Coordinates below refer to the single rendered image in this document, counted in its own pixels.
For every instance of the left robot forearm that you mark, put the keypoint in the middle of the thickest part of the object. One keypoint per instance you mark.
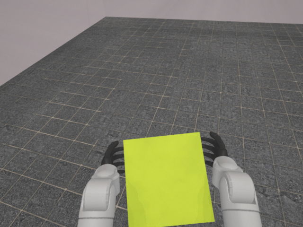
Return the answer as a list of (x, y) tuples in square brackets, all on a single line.
[(98, 201)]

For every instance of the carton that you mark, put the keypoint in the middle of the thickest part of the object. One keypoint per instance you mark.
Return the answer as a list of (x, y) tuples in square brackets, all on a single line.
[(166, 181)]

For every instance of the right robot forearm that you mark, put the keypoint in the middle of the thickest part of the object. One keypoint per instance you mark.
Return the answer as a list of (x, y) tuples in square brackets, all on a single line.
[(237, 194)]

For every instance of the right robot hand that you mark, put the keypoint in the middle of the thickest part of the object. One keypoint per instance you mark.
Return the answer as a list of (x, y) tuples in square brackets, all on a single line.
[(218, 149)]

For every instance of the left robot hand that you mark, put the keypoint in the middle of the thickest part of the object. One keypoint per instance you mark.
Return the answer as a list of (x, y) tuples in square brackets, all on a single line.
[(109, 158)]

